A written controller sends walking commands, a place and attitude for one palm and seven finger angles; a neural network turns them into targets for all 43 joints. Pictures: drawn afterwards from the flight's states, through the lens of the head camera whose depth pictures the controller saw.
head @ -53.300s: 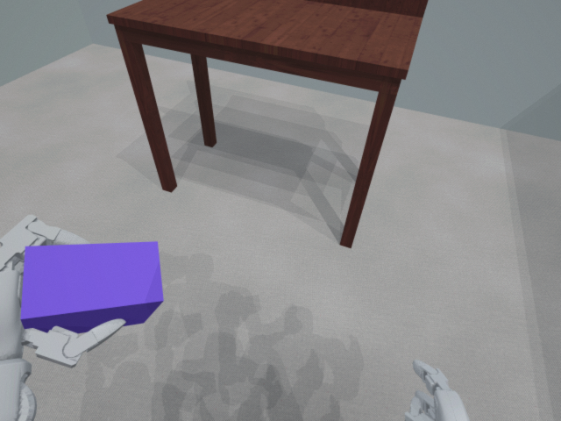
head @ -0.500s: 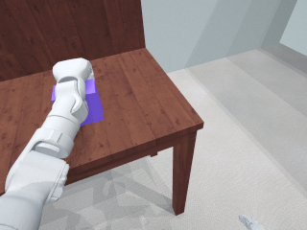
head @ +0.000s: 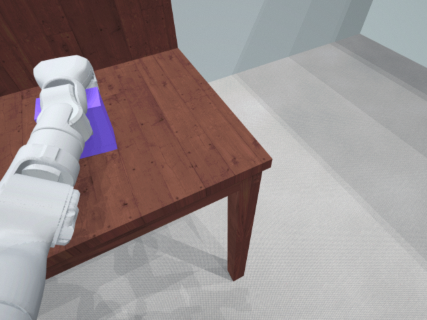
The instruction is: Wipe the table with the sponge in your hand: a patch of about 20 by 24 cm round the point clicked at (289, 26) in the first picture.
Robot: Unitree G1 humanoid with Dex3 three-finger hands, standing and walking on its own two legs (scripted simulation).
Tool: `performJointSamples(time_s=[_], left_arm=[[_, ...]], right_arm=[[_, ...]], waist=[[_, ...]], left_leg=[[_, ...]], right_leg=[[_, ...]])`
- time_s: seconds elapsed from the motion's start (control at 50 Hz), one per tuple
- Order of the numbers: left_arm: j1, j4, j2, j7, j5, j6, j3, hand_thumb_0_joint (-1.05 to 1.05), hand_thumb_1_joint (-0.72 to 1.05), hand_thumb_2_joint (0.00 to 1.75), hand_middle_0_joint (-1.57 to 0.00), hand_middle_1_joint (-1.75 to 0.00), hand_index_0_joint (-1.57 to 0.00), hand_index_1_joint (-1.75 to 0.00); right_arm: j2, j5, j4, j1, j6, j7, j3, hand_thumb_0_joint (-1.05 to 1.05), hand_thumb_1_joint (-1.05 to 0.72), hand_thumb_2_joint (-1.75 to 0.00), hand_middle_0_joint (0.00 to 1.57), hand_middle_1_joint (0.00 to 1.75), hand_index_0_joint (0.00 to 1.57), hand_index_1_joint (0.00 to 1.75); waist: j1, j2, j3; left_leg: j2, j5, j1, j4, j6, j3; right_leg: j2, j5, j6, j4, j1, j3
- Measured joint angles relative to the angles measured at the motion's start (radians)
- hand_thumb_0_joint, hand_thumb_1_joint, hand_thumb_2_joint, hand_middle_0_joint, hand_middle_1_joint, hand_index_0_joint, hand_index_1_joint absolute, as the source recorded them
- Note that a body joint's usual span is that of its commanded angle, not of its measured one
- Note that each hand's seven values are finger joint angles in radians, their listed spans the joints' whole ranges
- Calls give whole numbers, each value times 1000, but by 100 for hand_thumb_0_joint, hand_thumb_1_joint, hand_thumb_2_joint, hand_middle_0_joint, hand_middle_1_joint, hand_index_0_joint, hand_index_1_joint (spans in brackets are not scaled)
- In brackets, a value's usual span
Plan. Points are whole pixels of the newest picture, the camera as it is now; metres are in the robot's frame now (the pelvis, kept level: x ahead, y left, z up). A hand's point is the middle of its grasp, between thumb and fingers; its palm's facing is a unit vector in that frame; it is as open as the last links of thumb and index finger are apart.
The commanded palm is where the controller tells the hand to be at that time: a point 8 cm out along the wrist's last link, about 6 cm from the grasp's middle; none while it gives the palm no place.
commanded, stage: wipe forward along the third lane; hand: left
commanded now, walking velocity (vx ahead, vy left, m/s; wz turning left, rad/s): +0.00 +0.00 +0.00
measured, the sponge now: (83, 132) +0.47 +0.25 +0.11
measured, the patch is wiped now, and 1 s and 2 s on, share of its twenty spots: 0.85 1.00 1.00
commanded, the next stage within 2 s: wipe back along the third lane in 0.16 s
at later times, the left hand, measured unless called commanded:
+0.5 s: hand (72, 98) +0.50 +0.26 +0.17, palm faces +0.03 +0.04 -1.00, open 10.5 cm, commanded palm +0.46 +0.25 +0.19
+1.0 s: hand (70, 110) +0.46 +0.25 +0.18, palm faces +0.08 +0.04 -1.00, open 10.5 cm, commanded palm +0.42 +0.23 +0.19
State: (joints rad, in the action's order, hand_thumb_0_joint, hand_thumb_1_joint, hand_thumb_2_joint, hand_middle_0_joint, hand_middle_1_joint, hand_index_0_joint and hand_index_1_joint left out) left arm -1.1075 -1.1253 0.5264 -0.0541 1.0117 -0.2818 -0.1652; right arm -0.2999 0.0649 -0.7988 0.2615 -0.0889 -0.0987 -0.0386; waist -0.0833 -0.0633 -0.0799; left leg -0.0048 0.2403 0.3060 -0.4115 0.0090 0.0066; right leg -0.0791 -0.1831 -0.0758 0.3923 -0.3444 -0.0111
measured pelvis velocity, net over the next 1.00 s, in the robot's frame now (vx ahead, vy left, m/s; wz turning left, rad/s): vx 0.03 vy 0.04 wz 0.03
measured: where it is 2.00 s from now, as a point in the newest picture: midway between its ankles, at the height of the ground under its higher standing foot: outside the picture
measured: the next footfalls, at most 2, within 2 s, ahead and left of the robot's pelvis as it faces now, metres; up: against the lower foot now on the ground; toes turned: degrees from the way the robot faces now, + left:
none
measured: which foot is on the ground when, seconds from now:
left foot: down 0.00-1.00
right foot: down 0.00-1.00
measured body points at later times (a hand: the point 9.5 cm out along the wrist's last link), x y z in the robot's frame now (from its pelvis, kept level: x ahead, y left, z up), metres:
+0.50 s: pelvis +0.02 +0.03 +0.00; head +0.04 +0.01 +0.45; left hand +0.49 +0.25 +0.23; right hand +0.08 -0.24 -0.14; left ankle -0.03 +0.12 -0.74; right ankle +0.00 -0.07 -0.74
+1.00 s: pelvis +0.03 +0.04 +0.00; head +0.03 +0.01 +0.45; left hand +0.45 +0.24 +0.23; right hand +0.23 -0.18 -0.11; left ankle -0.03 +0.12 -0.74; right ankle +0.00 -0.07 -0.74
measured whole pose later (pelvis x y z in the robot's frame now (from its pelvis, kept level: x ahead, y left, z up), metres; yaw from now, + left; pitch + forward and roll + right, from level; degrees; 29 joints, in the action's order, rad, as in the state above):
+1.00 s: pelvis +0.03 +0.04 +0.00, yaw +2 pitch +5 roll +0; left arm -0.87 -0.66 0.31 -0.03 0.99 -0.57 -0.37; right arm -0.27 0.06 -0.72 0.08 -0.15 -0.02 -0.06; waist 0.06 -0.07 -0.12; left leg -0.07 0.28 0.21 -0.39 0.06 -0.01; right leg -0.02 -0.25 -0.02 0.41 -0.25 -0.02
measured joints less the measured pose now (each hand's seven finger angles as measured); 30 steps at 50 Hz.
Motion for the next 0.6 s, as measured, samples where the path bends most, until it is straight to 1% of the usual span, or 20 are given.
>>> performJointSamples(time_s=[0.14,0.28,0.36,0.44,0.52,0.6], left_arm=[[-24,-34,28,5,17,30,28,-1,-61,100,-77,-137,-77,-137],[-29,-39,21,15,24,40,29,-1,-61,100,-77,-137,-77,-137],[4,2,-2,26,18,34,26,-1,-61,100,-77,-137,-77,-137],[70,86,-41,62,14,17,2,-1,-61,101,-77,-138,-76,-138],[122,155,-80,104,-6,-19,-31,-1,-60,100,-75,-140,-75,-140],[146,210,-117,120,-35,-86,-64,0,-58,100,-73,-142,-72,-142]], right_arm=[[-5,-6,1,29,0,5,8,0,-90,-90,20,30,20,30],[-4,-11,1,45,-6,14,17,0,-90,-90,20,30,20,30],[0,-14,7,49,-14,21,24,0,-90,-90,20,30,20,30],[6,-13,12,44,-23,33,29,0,-91,-90,20,30,20,30],[15,-6,11,13,-28,43,24,0,-91,-90,20,30,20,30],[22,1,12,-36,-31,53,14,1,-91,-90,20,30,20,30]], waist=[[-11,2,-8],[-7,5,-21],[11,2,-33],[36,-4,-45],[59,-8,-45],[81,-11,-40]], left_leg=[[-2,8,13,2,8,8],[-9,16,18,4,19,11],[-13,21,10,7,26,17],[-20,26,-13,14,33,23],[-30,29,-43,22,40,23],[-39,26,-69,33,46,20]], right_leg=[[1,1,9,-13,-10,9],[8,-5,19,-19,-13,14],[12,-9,26,-21,-7,20],[18,-18,33,-18,11,27],[27,-28,40,-13,37,27],[37,-34,46,-14,59,25]])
